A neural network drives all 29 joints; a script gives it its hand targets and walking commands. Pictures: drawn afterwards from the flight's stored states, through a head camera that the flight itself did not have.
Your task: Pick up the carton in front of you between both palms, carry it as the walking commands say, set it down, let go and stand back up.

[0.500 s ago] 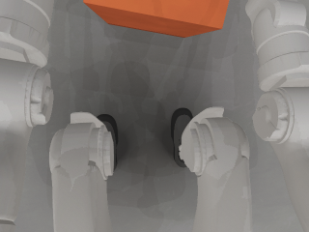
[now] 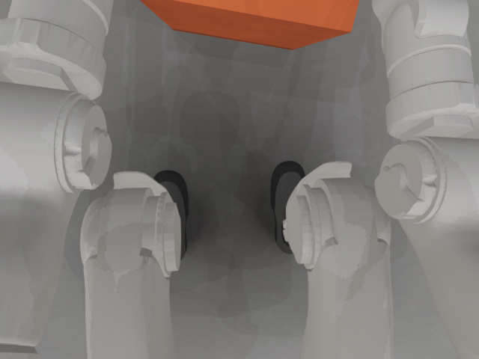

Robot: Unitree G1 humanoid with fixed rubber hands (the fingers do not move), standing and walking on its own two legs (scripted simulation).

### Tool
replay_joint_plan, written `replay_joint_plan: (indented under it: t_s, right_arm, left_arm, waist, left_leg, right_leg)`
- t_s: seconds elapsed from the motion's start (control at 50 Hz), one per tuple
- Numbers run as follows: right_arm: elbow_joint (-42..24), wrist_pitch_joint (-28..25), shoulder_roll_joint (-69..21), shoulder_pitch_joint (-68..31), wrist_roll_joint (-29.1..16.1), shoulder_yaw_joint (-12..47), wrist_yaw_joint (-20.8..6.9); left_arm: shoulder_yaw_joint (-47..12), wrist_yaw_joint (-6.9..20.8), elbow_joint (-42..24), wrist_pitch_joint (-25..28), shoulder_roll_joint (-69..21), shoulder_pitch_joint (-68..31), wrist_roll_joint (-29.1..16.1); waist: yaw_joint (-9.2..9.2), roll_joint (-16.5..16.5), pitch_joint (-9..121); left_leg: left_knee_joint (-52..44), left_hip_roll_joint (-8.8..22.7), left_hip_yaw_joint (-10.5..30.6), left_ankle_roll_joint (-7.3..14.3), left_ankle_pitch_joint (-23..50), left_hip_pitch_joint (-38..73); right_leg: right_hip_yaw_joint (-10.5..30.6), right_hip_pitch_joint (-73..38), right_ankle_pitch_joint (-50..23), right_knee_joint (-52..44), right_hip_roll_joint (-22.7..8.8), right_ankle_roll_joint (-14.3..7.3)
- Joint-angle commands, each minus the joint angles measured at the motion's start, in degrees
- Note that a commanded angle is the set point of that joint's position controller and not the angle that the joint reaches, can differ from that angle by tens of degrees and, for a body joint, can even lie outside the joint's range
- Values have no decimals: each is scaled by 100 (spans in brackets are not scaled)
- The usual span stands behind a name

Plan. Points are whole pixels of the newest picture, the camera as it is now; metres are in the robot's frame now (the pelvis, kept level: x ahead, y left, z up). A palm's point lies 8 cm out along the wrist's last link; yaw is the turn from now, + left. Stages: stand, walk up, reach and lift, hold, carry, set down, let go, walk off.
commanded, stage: reach and lift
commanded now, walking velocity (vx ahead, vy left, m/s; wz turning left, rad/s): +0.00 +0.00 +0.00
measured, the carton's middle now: out of the picture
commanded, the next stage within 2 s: none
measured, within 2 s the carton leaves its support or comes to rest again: leaves its support in 0.22 s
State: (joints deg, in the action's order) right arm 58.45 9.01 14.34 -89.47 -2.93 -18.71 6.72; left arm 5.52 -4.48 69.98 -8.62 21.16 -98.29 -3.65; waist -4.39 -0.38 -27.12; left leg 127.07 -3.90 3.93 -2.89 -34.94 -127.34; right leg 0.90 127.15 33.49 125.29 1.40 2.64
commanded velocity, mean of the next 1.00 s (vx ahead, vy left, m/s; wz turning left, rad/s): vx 0.00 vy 0.00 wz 0.00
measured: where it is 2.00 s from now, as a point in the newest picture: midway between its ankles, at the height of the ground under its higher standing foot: (230, 226)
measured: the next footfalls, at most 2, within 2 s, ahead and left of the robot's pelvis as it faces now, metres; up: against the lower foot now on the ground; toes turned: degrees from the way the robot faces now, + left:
none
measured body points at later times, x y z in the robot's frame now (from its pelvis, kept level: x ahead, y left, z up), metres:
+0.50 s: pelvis +0.00 +0.00 +0.05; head +0.31 +0.01 +0.38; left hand +0.56 +0.12 -0.04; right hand +0.53 -0.18 -0.02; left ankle +0.10 +0.13 -0.34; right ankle +0.11 -0.13 -0.34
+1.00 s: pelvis +0.01 -0.01 +0.16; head +0.26 -0.01 +0.53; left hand +0.51 +0.13 +0.10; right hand +0.50 -0.18 +0.11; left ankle +0.10 +0.13 -0.34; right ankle +0.11 -0.13 -0.34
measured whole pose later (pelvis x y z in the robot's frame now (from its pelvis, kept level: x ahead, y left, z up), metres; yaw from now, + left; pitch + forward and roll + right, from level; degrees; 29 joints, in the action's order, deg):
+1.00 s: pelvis +0.01 -0.01 +0.16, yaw +1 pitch +43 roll +1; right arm 32.5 24.9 -2.5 -57.1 12.5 -27.8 4.2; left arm 24.0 -1.5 38.1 -24.2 0.8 -57.8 12.6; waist -2.5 0.0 10.0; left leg 92.6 -6.4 6.1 -4.6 -27.9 -107.2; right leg 5.8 108.5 26.1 92.2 5.9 3.5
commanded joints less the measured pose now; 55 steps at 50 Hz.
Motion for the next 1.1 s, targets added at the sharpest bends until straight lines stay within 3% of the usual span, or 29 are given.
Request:
replay_joint_plan:
  t_s: [0.0, 0.12, 0.14, 0.16, 0.2, 0.24, 0.28, 0.3, 0.32, 0.34, 0.38, 0.4, 0.42, 0.44, 0.46, 0.48, 0.52, 0.54, 0.58, 0.64, 0.68, 0.7, 0.84, 0.86, 0.88, 0.9, 0.92, 0.98, 1.08]
  right_arm:
    - [-1146, 233, -4617, -3091, -226, 1538, -1683]
    - [-1635, 445, -5254, -3136, -700, 2142, -1873]
    - [-1932, 498, -5496, -3230, -761, 2291, -1885]
    - [-2421, 490, -5492, -3518, -916, 2479, -1851]
    - [-2644, 597, -5677, -3407, -925, 2664, -1818]
    - [-2795, 751, -6007, -3433, -1048, 2794, -1805]
    - [-3282, 841, -6233, -3355, -921, 2956, -1743]
    - [-2775, 1012, -6502, -2718, -793, 2910, -1752]
    - [-2546, 1036, -6555, -2553, -796, 2706, -1747]
    - [-2647, 1063, -6724, -2469, -682, 2748, -1749]
    - [-2121, 1134, -6713, -2092, -363, 2531, -1813]
    - [-2213, 1117, -6720, -2144, -111, 2342, -1840]
    - [-1978, 1155, -6733, -2115, 63, 2121, -1863]
    - [-1817, 1221, -6806, -1990, 205, 1915, -1890]
    - [-1590, 1223, -6917, -1759, 295, 1713, -1920]
    - [-1405, 1258, -6758, -1755, 656, 1470, -1912]
    - [-1259, 1270, -6768, -1626, 770, 1244, -1919]
    - [-1394, 1209, -6681, -1646, 857, 1128, -1921]
    - [-1284, 1250, -6700, -1795, 923, 1139, -1921]
    - [-1128, 1275, -6698, -1690, 1039, 995, -1942]
    - [-1355, 1334, -6890, -1914, 957, 1231, -1972]
    - [-1205, 1351, -7115, -1619, 1045, 1148, -1993]
    - [-1984, 1514, -7720, -1426, 583, 1920, -2002]
    - [-1931, 1556, -7744, -1162, 586, 2111, -2000]
    - [-1947, 1554, -7737, -906, 563, 2100, -2001]
    - [-2105, 1565, -7759, -900, 431, 2274, -1985]
    - [-2121, 1558, -7888, -812, 293, 2498, -1948]
    - [-2294, 1549, -8009, -599, 193, 2729, -1936]
    - [-2075, 1464, -7936, 245, 469, 2564, -1922]
  left_arm:
    - [-772, 1587, -947, -271, -5354, -2122, -90]
    - [-1134, 1626, -1841, -395, -6137, -2237, -473]
    - [-1235, 1642, -2058, -402, -6017, -2267, -508]
    - [-1378, 1608, -2099, -447, -6282, -2258, -523]
    - [-1742, 1526, -2651, -516, -6593, -2458, -827]
    - [-1873, 1336, -3357, -583, -6823, -2700, -766]
    - [-2208, 1227, -4031, -670, -7347, -2836, -886]
    - [-2260, 1158, -4530, -650, -7127, -3042, -848]
    - [-2131, 1170, -4087, -774, -7123, -2887, -607]
    - [-1897, 1185, -3739, -843, -7447, -2246, -424]
    - [-1479, 1237, -2813, -1020, -7499, -1125, -57]
    - [-1378, 1284, -2941, -991, -7640, -1316, -29]
    - [-934, 1354, -2370, -1053, -7452, -1104, 265]
    - [-857, 1387, -2474, -1043, -7594, -1250, 351]
    - [-498, 1406, -2057, -1083, -7344, -841, 660]
    - [-367, 1420, -2067, -1069, -7524, -1098, 692]
    - [-69, 1448, -2060, -1065, -7186, -1200, 856]
    - [-38, 1442, -1966, -1081, -7319, -1114, 959]
    - [230, 1467, -1975, -1040, -7092, -1192, 1130]
    - [262, 1494, -1898, -1096, -7200, -1167, 1171]
    - [263, 1566, -1950, -1147, -7342, -982, 1233]
    - [62, 1591, -2044, -1155, -7619, -974, 1138]
    - [-730, 1781, -3043, -1328, -7944, -730, 724]
    - [-680, 1755, -2751, -1394, -8038, -345, 909]
    - [-986, 1786, -3219, -1364, -8091, -513, 643]
    - [-1022, 1806, -3221, -1357, -8202, -458, 513]
    - [-1191, 1831, -3359, -1326, -8136, -422, 462]
    - [-1295, 1796, -3563, -1290, -8120, -62, 436]
    - [-1276, 1741, -3041, -1296, -8549, 749, 523]
  waist:
    - [-287, -483, 6318]
    - [-383, -348, 7858]
    - [-220, -108, 8018]
    - [-175, -326, 8933]
    - [-456, -335, 10222]
    - [-156, -600, 11409]
    - [-444, -550, 12500]
    - [-543, -342, 12596]
    - [-206, -698, 11830]
    - [-88, -556, 11658]
    - [-35, -471, 10254]
    - [-206, -505, 9821]
    - [-44, -400, 9129]
    - [-148, -542, 8999]
    - [166, -381, 8825]
    - [-255, -358, 8498]
    - [-49, -163, 8296]
    - [-184, -367, 8317]
    - [134, -141, 8195]
    - [8, -226, 8446]
    - [231, -200, 8773]
    - [6, -98, 9206]
    - [115, -123, 10438]
    - [268, -164, 10132]
    - [27, -147, 10150]
    - [215, -165, 10325]
    - [51, -90, 10323]
    - [322, 103, 10368]
    - [70, -93, 9294]
  left_leg:
    - [-791, -296, -737, 307, 1526, 2745]
    - [-681, -365, -799, 292, 2323, 3243]
    - [-689, -380, -839, 309, 2411, 2835]
    - [-636, -390, -915, 280, 2802, 3470]
    - [-719, -445, -771, 281, 3423, 4451]
    - [-824, -454, -811, 228, 4074, 5508]
    - [-1031, -574, -798, 137, 4179, 5636]
    - [-1188, -615, -877, 113, 4071, 5628]
    - [-1293, -609, -1001, 67, 3467, 5066]
    - [-1432, -624, -979, 85, 3399, 5057]
    - [-1852, -661, -966, 42, 2621, 4420]
    - [-1978, -670, -931, 37, 2303, 4048]
    - [-2192, -665, -930, 81, 1891, 3734]
    - [-2393, -639, -951, 78, 1677, 3613]
    - [-2443, -662, -1008, 113, 1514, 3410]
    - [-2641, -664, -896, 97, 1106, 3223]
    - [-2942, -640, -898, 164, 939, 3329]
    - [-3051, -637, -839, 161, 905, 3420]
    - [-3194, -621, -906, 223, 730, 3231]
    - [-3464, -616, -892, 177, 706, 3529]
    - [-3562, -604, -904, 221, 881, 3785]
    - [-3605, -657, -937, 171, 910, 4024]
    - [-3967, -675, -934, 121, 1796, 4849]
    - [-4164, -679, -943, 149, 1723, 4989]
    - [-4139, -684, -899, 58, 1861, 4901]
    - [-4239, -703, -968, 43, 1912, 5025]
    - [-4271, -663, -903, 77, 2020, 5117]
    - [-4437, -670, -859, 123, 2187, 5428]
    - [-5007, -701, -780, 61, 1765, 5687]
  right_leg:
    - [-698, -2896, -1823, -735, 473, 2]
    - [-680, -3757, -2821, -679, 466, -81]
    - [-603, -4155, -3112, -611, 425, -100]
    - [-653, -4351, -3403, -610, 511, -49]
    - [-818, -4483, -3860, -637, 508, -39]
    - [-764, -4154, -3924, -794, 587, -35]
    - [-859, -4708, -4227, -848, 620, -49]
    - [-819, -4844, -4200, -1096, 641, -36]
    - [-710, -4602, -3637, -1267, 640, -63]
    - [-734, -4393, -3454, -1391, 705, -11]
    - [-839, -3854, -2592, -1742, 678, 56]
    - [-802, -3638, -2333, -1875, 685, -18]
    - [-809, -3319, -1909, -2058, 679, 8]
    - [-769, -3363, -1829, -2251, 701, -61]
    - [-745, -3295, -1597, -2381, 735, -13]
    - [-803, -3231, -1354, -2501, 749, -50]
    - [-775, -3260, -1101, -2743, 769, -60]
    - [-778, -3173, -1118, -2805, 787, -102]
    - [-656, -3408, -931, -2975, 747, -78]
    - [-714, -3657, -888, -3235, 772, -86]
    - [-663, -3960, -1033, -3309, 754, -50]
    - [-748, -4214, -1159, -3401, 791, -33]
    - [-703, -5277, -1972, -3860, 845, 43]
    - [-694, -5214, -1917, -3906, 826, 71]
    - [-663, -5509, -2085, -4026, 819, 9]
    - [-588, -5789, -2239, -4077, 824, 6]
    - [-654, -5762, -2330, -4133, 855, 39]
    - [-551, -6089, -2426, -4252, 824, 66]
    - [-450, -6403, -2027, -4909, 833, 23]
